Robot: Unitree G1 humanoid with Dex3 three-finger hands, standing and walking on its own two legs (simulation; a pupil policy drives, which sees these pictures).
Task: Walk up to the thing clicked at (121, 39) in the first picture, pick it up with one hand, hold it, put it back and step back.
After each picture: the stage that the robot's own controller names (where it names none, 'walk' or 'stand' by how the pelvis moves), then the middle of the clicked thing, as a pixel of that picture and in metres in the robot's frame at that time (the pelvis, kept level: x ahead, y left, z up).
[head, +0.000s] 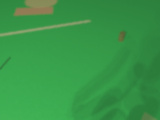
stand; (121, 36) +1.62 -0.48 -0.72
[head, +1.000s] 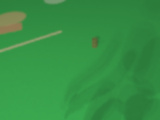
walk; (94, 42) +1.55 -0.02 -0.69
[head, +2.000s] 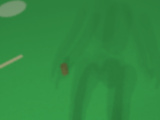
walk; (64, 69) +1.04 +0.27 -0.71
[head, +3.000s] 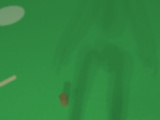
walk; (63, 99) +0.69 +0.21 -0.71
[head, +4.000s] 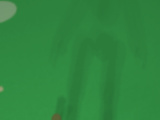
stand; out of the picture +0.47 +0.18 -0.70
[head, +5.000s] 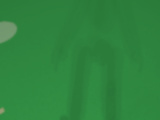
stand; out of the picture +0.41 +0.17 -0.72
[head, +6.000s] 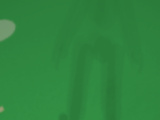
stand; out of the picture +0.41 +0.19 -0.73
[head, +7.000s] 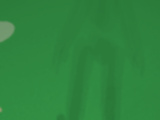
stand; out of the picture +0.42 +0.21 -0.73
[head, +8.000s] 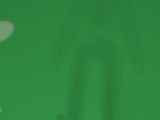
stand; out of the picture +0.41 +0.21 -0.73
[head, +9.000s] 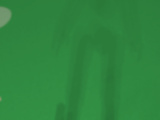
go down; out of the picture +0.41 +0.20 -0.72
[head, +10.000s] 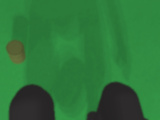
go down; (16, 52) +0.50 +0.24 -0.29
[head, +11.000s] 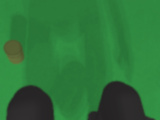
close in; (14, 52) +0.49 +0.24 -0.28
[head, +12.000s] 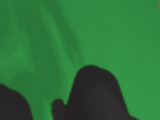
close in; out of the picture +0.48 +0.28 -0.22
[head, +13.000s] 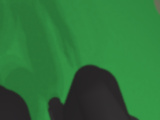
close; out of the picture +0.47 +0.29 -0.23
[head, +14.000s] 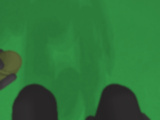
lift; (7, 67) +0.38 +0.25 -0.11
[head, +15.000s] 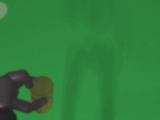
hold; (42, 95) +0.32 +0.14 +0.03
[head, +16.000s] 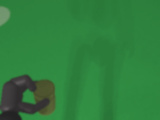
hold; (45, 98) +0.33 +0.14 +0.00
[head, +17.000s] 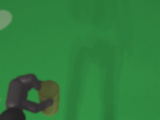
hold; (49, 98) +0.33 +0.13 +0.00
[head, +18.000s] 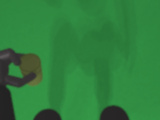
crouch; (31, 70) +0.41 +0.17 -0.09
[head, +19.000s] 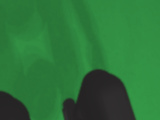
lower; out of the picture +0.46 +0.24 -0.21
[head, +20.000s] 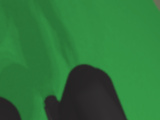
lower; out of the picture +0.46 +0.27 -0.23
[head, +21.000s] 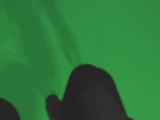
lower; out of the picture +0.46 +0.27 -0.23
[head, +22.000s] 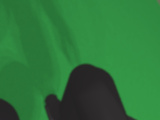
lower; out of the picture +0.46 +0.27 -0.23
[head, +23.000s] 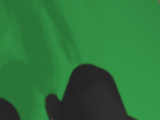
loosen; out of the picture +0.46 +0.27 -0.24
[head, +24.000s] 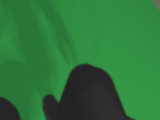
withdraw; out of the picture +0.45 +0.26 -0.24
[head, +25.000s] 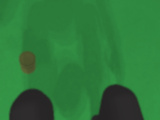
walk; (27, 63) +0.47 +0.21 -0.30
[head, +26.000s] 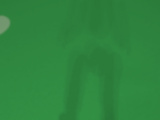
stand; out of the picture +0.40 +0.15 -0.65
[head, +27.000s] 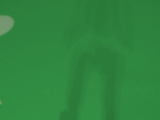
stand; out of the picture +0.42 +0.16 -0.67
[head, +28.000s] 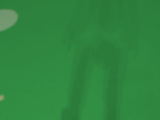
stand; out of the picture +0.41 +0.16 -0.67
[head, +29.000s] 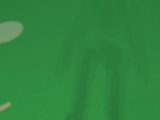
walk; out of the picture +0.44 +0.16 -0.72
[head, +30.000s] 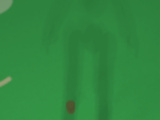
walk; (70, 107) +0.52 +0.11 -0.71
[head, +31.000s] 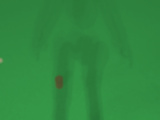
walk; (59, 82) +0.76 +0.15 -0.71
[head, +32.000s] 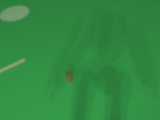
stand; (69, 76) +1.02 +0.20 -0.71
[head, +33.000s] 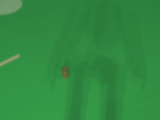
stand; (65, 72) +1.00 +0.19 -0.72
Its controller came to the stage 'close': yes
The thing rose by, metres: 0.71
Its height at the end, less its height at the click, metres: +0.00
